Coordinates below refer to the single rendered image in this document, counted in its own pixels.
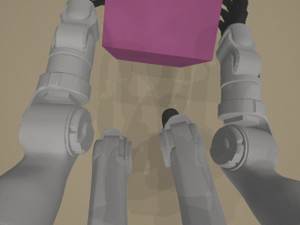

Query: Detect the robot left forearm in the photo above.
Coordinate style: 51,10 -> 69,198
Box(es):
19,0 -> 99,145

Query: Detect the robot right forearm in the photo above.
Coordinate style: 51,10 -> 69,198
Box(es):
216,22 -> 275,139

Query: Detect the right robot upper arm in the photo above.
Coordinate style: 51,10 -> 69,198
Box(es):
209,124 -> 300,225

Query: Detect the robot right shin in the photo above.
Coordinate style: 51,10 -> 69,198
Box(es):
164,113 -> 206,153

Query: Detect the carton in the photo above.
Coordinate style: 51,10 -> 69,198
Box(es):
101,0 -> 223,68

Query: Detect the robot right hand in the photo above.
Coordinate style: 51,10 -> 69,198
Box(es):
218,0 -> 248,36

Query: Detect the right robot thigh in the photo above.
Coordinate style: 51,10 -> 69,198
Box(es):
158,121 -> 227,225

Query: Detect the left robot upper arm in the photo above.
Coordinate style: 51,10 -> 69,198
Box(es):
0,103 -> 95,225

